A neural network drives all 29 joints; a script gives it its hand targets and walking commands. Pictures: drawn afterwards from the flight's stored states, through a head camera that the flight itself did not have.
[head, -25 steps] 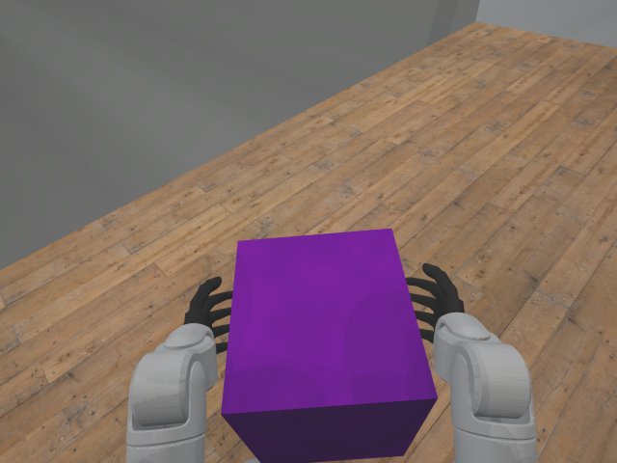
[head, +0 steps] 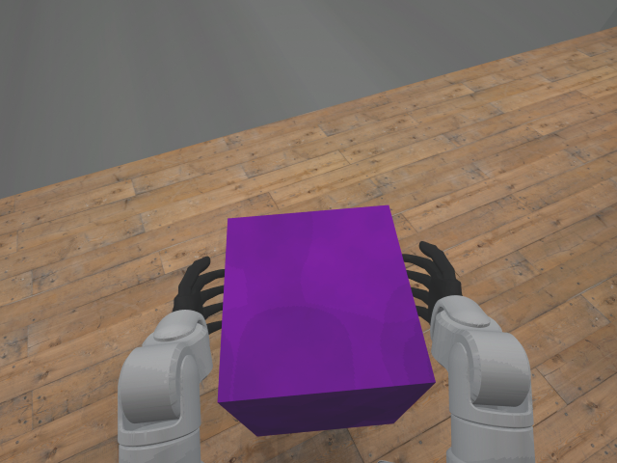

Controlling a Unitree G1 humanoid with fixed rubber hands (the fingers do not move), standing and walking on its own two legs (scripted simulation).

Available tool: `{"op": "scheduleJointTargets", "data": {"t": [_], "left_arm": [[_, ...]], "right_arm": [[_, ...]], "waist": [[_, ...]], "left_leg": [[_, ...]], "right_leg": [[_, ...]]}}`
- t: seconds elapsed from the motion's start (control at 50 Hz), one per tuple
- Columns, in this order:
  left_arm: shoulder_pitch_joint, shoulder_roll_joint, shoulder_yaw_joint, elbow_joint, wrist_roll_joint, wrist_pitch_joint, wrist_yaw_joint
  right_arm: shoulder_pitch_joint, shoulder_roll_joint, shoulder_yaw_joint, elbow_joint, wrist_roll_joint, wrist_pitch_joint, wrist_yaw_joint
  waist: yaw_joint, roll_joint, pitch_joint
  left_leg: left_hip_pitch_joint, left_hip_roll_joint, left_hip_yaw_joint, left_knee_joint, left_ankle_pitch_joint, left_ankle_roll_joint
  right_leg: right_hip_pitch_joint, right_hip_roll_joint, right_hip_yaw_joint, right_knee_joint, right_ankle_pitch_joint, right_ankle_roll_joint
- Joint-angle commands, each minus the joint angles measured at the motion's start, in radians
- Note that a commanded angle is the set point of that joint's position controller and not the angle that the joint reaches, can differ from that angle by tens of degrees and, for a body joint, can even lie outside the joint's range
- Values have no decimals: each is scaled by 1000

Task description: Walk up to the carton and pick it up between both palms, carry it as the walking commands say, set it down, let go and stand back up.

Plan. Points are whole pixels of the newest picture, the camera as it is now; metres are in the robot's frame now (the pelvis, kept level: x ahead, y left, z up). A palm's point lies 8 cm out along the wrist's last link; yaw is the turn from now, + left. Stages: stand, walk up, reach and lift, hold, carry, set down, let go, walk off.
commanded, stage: carry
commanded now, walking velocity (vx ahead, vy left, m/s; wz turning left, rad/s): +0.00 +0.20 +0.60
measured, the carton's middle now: (317, 330) +0.30 +0.01 +0.00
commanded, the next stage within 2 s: none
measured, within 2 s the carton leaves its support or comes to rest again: neither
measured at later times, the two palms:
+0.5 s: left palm out of the picture +0.16 +0.36 +0.09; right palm (245, 321) +0.26 +0.09 +0.10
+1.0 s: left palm out of the picture +0.00 +0.49 +0.11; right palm (52, 416) +0.16 +0.25 +0.10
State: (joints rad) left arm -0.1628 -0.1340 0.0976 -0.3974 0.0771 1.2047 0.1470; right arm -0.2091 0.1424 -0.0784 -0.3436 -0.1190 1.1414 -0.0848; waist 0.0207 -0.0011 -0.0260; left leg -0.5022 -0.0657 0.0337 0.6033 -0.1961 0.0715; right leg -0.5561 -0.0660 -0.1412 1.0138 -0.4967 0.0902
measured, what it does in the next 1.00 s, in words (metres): steps to the left, turning left: right foot, then left foot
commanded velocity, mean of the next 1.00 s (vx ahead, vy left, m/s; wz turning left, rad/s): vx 0.00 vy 0.20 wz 0.60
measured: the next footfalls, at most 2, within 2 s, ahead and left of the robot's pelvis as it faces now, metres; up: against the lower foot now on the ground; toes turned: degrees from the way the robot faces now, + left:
right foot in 0.10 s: +0.01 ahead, -0.06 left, +0.00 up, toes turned -6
left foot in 0.50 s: -0.03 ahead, +0.32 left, +0.00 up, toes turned +25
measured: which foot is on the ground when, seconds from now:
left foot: down 0.00-0.10, up 0.12-0.48, down 0.50-0.84, up 0.86-1.00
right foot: up 0.00-0.08, down 0.10-0.50, up 0.52-0.82, down 0.84-1.00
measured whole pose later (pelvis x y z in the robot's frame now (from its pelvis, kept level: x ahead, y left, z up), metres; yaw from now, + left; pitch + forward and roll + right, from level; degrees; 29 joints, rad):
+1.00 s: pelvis -0.14 +0.23 +0.02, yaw +35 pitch +2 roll +4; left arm -0.14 -0.13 0.07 -0.31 0.09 1.19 0.11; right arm -0.18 0.14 -0.07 -0.35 -0.14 1.20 -0.11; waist -0.02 0.02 -0.06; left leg -0.63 0.00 0.00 1.16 -0.31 -0.05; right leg -0.29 -0.18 -0.23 0.54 -0.28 0.00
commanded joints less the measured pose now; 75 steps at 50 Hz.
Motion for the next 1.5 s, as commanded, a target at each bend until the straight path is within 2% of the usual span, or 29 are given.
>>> {"op": "scheduleJointTargets", "data": {"t": [0.0, 0.06, 0.1, 0.12, 0.16, 0.18, 0.26, 0.38, 0.44, 0.46, 0.5, 0.52, 0.62, 0.78, 0.8, 0.82, 0.84, 0.9, 0.98, 1.14, 1.18, 1.2, 1.22, 1.24, 1.26, 1.32, 1.36, 1.42, 1.48], "left_arm": [[-298, -901, -708, 21, -373, -12, -301], [-406, -940, -716, 0, -394, -14, -312], [-354, -933, -682, 53, -361, -20, -319], [-334, -938, -684, 57, -347, -30, -317], [-433, -969, -670, -12, -368, -28, -326], [-462, -976, -679, -12, -374, -27, -317], [-385, -880, -655, -20, -362, -11, -306], [-417, -859, -630, 21, -340, 5, -309], [-473, -905, -668, 32, -349, 6, -312], [-450, -900, -665, 29, -338, 7, -314], [-437, -915, -672, 71, -346, 7, -312], [-431, -914, -710, 10, -356, -8, -312], [-543, -969, -789, -128, -431, -30, -289], [-367, -930, -702, 22, -384, -13, -313], [-328, -920, -683, 53, -367, -15, -318], [-338, -934, -675, 85, -371, -19, -319], [-342, -973, -686, 69, -377, -29, -329], [-434, -972, -678, 8, -363, -29, -319], [-420, -903, -653, -20, -357, -21, -303], [-432, -878, -651, -9, -332, -6, -311], [-437, -887, -667, 39, -331, 5, -308], [-421, -884, -671, 62, -328, 7, -308], [-429, -895, -684, 61, -341, 1, -316], [-464, -945, -723, 32, -373, 1, -315], [-473, -972, -727, 20, -366, -14, -311], [-657, -1001, -822, -145, -451, -30, -296], [-605, -981, -809, -155, -451, -38, -289], [-509, -961, -765, -95, -430, -31, -293], [-431, -966, -746, 36, -404, -8, -304]], "right_arm": [[-213, 907, 657, -13, 330, 28, 225], [-309, 932, 694, -25, 363, 41, 233], [-391, 911, 709, -54, 378, 52, 232], [-421, 924, 724, -62, 388, 58, 240], [-446, 953, 732, -58, 414, 42, 246], [-432, 965, 719, -28, 426, 48, 250], [-379, 935, 725, -12, 409, 69, 225], [-377, 945, 713, 61, 402, 96, 220], [-404, 936, 673, 94, 402, 91, 224], [-375, 941, 666, 98, 397, 83, 233], [-344, 945, 639, 137, 384, 78, 232], [-299, 940, 619, 143, 380, 64, 239], [-304, 984, 645, 11, 392, 28, 248], [-297, 926, 682, -39, 348, 32, 217], [-277, 905, 687, -2, 341, 41, 217], [-336, 917, 702, -47, 357, 42, 216], [-391, 927, 714, -73, 368, 47, 227], [-424, 950, 724, -31, 414, 49, 255], [-449, 949, 720, -21, 435, 65, 231], [-407, 943, 698, 32, 421, 85, 213], [-340, 950, 649, 132, 395, 91, 215], [-319, 938, 635, 156, 389, 89, 219], [-292, 937, 613, 158, 362, 75, 222], [-275, 956, 594, 149, 359, 71, 224], [-270, 994, 616, 138, 361, 65, 232], [-326, 1011, 589, 63, 394, 22, 247], [-281, 1022, 602, 47, 384, 21, 245], [-249, 987, 627, 12, 363, 22, 231], [-227, 957, 630, 57, 346, 33, 228]], "waist": [[-36, 100, -378], [-5, 115, -360], [2, -414, -232], [-7, -334, -210], [-7, 11, -133], [-15, 8, -110], [-18, -236, -186], [-13, -392, -231], [-39, -255, -291], [-62, -76, -301], [-42, 361, -251], [-45, 380, -321], [-31, 195, -407], [-24, 106, -350], [0, 21, -347], [-2, -309, -294], [3, -437, -234], [-10, 32, -144], [-16, -194, -167], [-14, -354, -280], [-59, -102, -291], [-68, 206, -288], [-36, 340, -253], [-41, 349, -287], [-39, 207, -295], [-32, 395, -384], [-28, 203, -377], [-34, 54, -397], [-31, 166, -375]], "left_leg": [[322, 275, -331, -147, 640, 135], [77, 150, -263, -181, 310, -26], [-247, -5, -63, 446, -314, -149], [-264, 123, -157, 588, -281, -98], [-270, 99, -142, 634, -164, -117], [-265, 114, -110, 612, -131, -140], [-145, 84, 49, 412, -133, -161], [34, 116, 104, 75, -133, -141], [213, 59, 137, -113, -94, -117], [328, 79, 68, -221, 34, -99], [476, 413, -426, -91, 1070, 62], [473, 387, -304, -56, 1111, 98], [374, 230, -156, -126, 415, 84], [146, 217, -303, -195, 316, 82], [-22, 159, -226, -127, 162, 10], [-189, 66, -140, 115, -67, -64], [-315, 47, -36, 508, -312, -119], [-260, 120, -122, 683, -138, -117], [-176, 89, 43, 447, -125, -160], [90, 53, 166, -13, -128, -142], [329, 111, 80, -217, 67, -118], [493, 334, -230, -241, 488, -46], [469, 457, -373, -133, 973, 7], [454, 443, -244, -118, 1011, 83], [503, 333, -115, -68, 943, 30], [426, 296, -102, -136, 512, 38], [366, 330, -100, -186, 284, 50], [365, 361, -149, -205, 243, 97], [339, 362, -171, -208, 299, 113]], "right_leg": [[127, 18, 59, -229, 10, -37], [495, -14, 50, -619, 164, -69], [518, -560, 530, -759, 314, -279], [450, -589, 499, -744, 491, -337], [430, -436, 247, -698, 392, -199], [423, -386, 153, -683, 389, -154], [483, -296, -32, -574, 884, -106], [487, -370, -71, -523, 741, -68], [416, -342, -113, -334, 686, -23], [290, -296, -98, -194, 544, -11], [-139, -90, -18, 219, -367, 74], [-113, -101, 51, 261, -343, 50], [-17, -57, 30, 122, 7, 22], [326, 18, 25, -407, 90, -62], [525, -77, 80, -640, 166, -87], [613, -354, 353, -740, 219, -146], [512, -617, 526, -761, 448, -314], [384, -429, 222, -691, 421, -186], [433, -310, -12, -592, 779, -108], [468, -330, -74, -465, 638, -46], [220, -255, -102, -271, 384, 0], [-65, -161, -65, -52, -162, 35], [-131, -98, 0, 144, -298, 48], [-114, -121, 60, 218, -256, 39], [-135, -79, 41, 211, -139, 33], [-100, -57, 69, 208, 7, 9], [-42, -49, 74, 187, 73, -13], [21, -34, 86, 1, 52, -42], [146, 6, 84, -264, 49, -58]]}}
